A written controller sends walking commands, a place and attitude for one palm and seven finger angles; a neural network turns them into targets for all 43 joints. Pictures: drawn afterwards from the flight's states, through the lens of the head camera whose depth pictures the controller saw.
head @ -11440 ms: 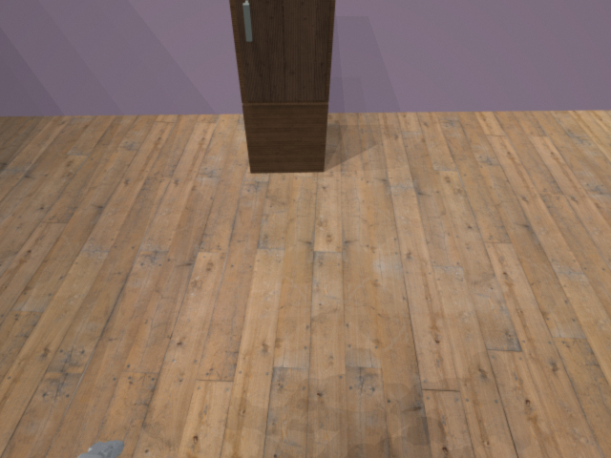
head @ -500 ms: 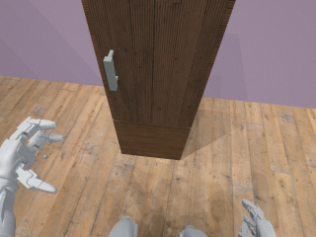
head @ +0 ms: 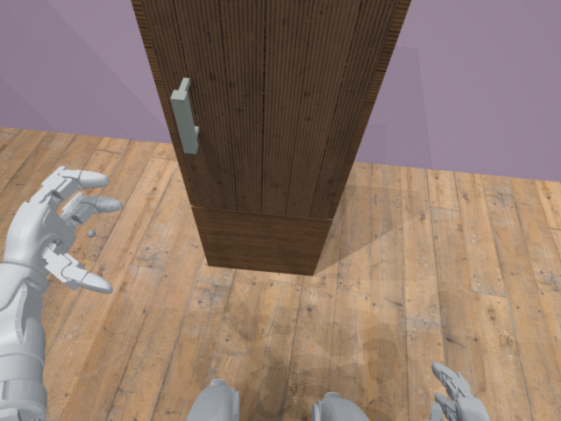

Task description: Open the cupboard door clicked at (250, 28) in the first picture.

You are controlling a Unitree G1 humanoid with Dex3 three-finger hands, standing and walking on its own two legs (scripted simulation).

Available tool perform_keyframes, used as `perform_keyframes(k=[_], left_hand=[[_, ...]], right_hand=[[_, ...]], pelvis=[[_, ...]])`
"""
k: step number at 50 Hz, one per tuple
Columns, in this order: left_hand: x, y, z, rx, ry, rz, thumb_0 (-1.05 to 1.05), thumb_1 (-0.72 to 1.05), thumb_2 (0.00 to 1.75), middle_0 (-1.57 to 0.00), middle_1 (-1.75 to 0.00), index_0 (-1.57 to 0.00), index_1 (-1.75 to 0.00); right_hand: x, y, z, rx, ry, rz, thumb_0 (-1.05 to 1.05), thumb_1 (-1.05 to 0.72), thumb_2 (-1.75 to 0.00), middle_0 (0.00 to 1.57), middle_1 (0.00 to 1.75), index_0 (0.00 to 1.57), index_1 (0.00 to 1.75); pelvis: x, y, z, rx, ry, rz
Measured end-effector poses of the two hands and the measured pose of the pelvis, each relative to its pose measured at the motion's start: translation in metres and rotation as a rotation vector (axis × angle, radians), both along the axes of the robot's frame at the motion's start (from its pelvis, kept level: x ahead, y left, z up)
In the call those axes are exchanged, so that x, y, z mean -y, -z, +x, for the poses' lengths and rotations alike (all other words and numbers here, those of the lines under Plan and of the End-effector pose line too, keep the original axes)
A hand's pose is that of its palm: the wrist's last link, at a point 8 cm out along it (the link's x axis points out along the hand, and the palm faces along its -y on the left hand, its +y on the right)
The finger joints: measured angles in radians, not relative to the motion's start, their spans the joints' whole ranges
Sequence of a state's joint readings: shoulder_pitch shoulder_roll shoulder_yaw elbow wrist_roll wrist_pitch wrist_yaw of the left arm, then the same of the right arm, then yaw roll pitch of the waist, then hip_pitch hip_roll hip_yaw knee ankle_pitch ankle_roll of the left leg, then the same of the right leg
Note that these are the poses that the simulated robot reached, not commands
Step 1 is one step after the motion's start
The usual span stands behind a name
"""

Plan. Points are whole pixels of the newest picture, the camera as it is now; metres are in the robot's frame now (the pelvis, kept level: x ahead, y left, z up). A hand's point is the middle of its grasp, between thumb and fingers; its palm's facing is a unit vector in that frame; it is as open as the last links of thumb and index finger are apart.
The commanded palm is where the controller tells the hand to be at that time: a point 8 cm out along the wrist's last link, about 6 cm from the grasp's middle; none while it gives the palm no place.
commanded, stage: move the hooked fingers beside the handle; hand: left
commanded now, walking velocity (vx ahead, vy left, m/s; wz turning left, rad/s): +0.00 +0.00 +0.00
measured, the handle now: (188, 116) +0.58 +0.18 +0.05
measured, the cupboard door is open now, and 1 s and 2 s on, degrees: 0 0 0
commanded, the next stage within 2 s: slide the fingers in behind the handle in 2.00 s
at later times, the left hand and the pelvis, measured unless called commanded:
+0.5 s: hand (121, 188) +0.42 +0.25 +0.06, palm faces -0.07 -1.00 -0.01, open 14.0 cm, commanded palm +0.41 +0.30 +0.06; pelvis +0.00 +0.01 +0.00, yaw -1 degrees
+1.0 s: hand (138, 149) +0.49 +0.24 +0.06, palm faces -0.06 -1.00 -0.01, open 14.0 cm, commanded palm +0.49 +0.28 +0.05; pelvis -0.01 +0.00 -0.02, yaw -2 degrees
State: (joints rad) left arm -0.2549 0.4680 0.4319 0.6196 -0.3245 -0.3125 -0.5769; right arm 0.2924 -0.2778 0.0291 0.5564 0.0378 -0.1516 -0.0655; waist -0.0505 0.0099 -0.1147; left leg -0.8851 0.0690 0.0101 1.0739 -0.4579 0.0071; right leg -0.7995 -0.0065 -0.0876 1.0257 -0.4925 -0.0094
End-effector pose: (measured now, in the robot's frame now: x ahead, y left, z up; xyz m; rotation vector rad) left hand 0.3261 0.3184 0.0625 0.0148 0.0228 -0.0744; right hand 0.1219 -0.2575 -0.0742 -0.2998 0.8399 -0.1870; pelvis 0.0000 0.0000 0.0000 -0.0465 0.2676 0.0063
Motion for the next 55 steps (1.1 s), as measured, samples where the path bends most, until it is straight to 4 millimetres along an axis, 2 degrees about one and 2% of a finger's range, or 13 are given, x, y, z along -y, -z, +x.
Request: perform_keyframes(k=[14, 25, 36, 55], left_hand=[[0.002, 0.003, 0.035, 0.005, -0.01, -0.006, -0.01, -0.5, 0.3, -0.3, -1.2, -0.3, -1.2], [0.018, 0.002, 0.077, 0.009, -0.001, -0.004, -0.01, -0.5, 0.3, -0.3, -1.2, -0.3, -1.2], [0.028, 0.0, 0.108, 0.01, -0.01, 0.002, -0.01, -0.5, 0.3, -0.3, -1.2, -0.3, -1.2], [0.027, -0.001, 0.166, 0.002, -0.008, -0.005, -0.01, -0.5, 0.3, -0.3, -1.2, -0.3, -1.2]], right_hand=[[-0.001, 0.01, -0.033, -0.135, 0.059, -0.002, 0.01, -0.9, -0.9, 0.2, 0.3, 0.21, 0.3], [-0.001, 0.018, -0.052, -0.214, 0.091, -0.005, 0.01, -0.9, -0.9, 0.2, 0.3, 0.21, 0.3], [0.003, 0.028, -0.085, -0.329, 0.144, 0.003, 0.01, -0.9, -0.9, 0.2, 0.3, 0.21, 0.3], [0.009, 0.033, -0.136, -0.487, 0.219, -0.039, 0.0, -0.9, -0.9, 0.2, 0.3, 0.21, 0.3]], pelvis=[[-0.007, 0.0, 0.001, -0.023, 0.007, -0.003], [-0.009, 0.004, -0.002, -0.048, 0.012, -0.005], [-0.007, 0.009, -0.003, -0.075, 0.024, -0.003], [-0.005, 0.024, -0.009, -0.148, 0.032, -0.025]])
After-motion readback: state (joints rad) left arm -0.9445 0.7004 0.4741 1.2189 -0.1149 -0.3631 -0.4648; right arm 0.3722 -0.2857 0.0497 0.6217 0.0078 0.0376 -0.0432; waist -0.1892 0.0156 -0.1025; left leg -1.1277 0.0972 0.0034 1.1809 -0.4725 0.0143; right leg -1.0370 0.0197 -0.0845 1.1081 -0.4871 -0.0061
